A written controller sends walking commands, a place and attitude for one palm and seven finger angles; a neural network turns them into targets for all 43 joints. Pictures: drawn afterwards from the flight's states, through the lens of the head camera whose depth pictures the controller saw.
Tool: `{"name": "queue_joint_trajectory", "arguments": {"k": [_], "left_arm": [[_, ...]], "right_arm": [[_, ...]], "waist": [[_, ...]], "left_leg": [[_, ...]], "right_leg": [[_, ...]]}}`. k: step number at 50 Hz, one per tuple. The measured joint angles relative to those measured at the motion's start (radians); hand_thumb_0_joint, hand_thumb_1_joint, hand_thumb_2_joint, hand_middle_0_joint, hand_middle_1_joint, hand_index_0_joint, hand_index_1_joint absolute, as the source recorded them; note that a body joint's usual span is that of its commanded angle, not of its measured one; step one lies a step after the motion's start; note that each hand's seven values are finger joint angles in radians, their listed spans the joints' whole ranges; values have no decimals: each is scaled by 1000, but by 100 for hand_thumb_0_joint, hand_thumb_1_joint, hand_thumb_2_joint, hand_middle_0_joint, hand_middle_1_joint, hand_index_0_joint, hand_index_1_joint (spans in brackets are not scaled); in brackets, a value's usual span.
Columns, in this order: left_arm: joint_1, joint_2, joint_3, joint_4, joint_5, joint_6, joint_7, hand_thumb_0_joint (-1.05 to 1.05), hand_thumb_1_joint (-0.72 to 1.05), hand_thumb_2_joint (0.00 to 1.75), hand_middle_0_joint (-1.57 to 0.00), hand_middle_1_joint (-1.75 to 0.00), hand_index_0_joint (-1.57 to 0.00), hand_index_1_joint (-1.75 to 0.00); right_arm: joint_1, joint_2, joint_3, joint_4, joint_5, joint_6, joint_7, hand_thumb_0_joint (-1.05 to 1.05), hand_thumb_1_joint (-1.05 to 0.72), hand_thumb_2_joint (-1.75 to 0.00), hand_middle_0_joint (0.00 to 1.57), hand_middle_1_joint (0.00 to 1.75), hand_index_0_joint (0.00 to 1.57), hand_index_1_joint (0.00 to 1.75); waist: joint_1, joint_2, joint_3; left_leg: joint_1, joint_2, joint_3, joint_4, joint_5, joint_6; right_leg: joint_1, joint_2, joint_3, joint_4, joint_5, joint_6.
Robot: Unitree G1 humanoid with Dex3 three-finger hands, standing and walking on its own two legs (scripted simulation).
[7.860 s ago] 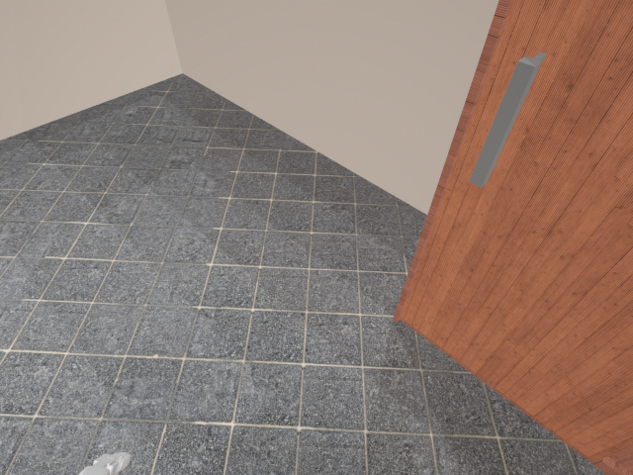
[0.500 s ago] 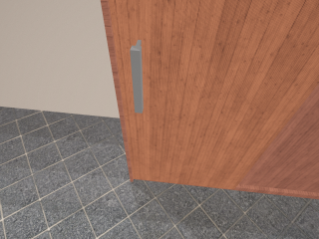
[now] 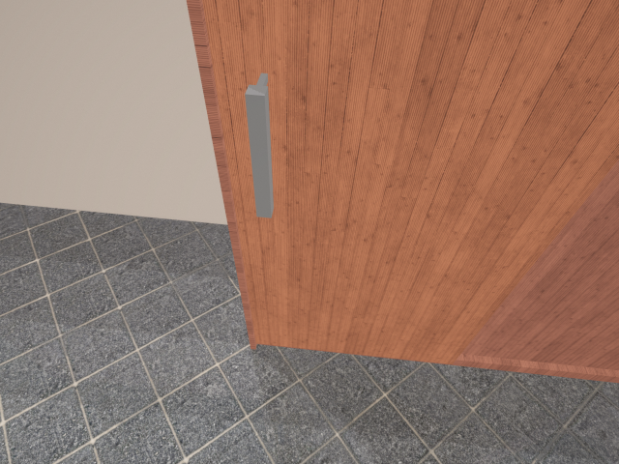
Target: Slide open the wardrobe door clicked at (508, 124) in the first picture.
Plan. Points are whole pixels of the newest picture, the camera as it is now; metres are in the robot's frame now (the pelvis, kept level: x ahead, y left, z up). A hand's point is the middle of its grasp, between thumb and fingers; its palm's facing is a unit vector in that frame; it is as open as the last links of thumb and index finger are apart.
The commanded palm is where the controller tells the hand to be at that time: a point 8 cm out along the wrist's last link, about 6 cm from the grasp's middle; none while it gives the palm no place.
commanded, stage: look again from close up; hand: left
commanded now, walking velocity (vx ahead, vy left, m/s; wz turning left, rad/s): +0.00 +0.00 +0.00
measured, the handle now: (264, 151) +0.56 +0.11 +0.10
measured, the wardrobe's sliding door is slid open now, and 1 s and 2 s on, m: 0.00 0.00 0.00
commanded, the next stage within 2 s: shuffle to correct the standing spot in 0.66 s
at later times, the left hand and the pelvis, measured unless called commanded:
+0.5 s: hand out of the picture +0.00 +0.17 -0.18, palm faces +0.03 -0.98 -0.18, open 7.4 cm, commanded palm none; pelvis +0.01 +0.00 +0.00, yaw +0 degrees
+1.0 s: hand out of the picture +0.00 +0.16 -0.19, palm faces +0.06 -0.99 -0.15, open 7.4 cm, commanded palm none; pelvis +0.04 +0.00 -0.01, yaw +0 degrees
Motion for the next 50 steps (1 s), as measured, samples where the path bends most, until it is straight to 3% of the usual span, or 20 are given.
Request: {"name": "queue_joint_trajectory", "arguments": {"k": [41, 50], "left_arm": [[-10, 7, 2, 16, -1, -2, 0, 1, 91, 89, -20, -30, -20, -30], [51, -11, 18, 19, 5, 12, -11, 1, 91, 89, -20, -30, -20, -30]], "right_arm": [[-18, -8, 3, 10, -1, -3, -8, 0, -91, -90, 20, 30, 20, 30], [48, 19, -2, 8, -13, 14, 1, 0, -91, -90, 20, 30, 20, 30]], "waist": [[6, -2, -3], [12, -11, -40]], "left_leg": [[23, 0, -8, -3, -19, -5], [-6, 3, -8, 104, -109, -2]], "right_leg": [[32, 2, -7, -16, -15, -2], [17, 0, -7, 63, -94, -5]]}}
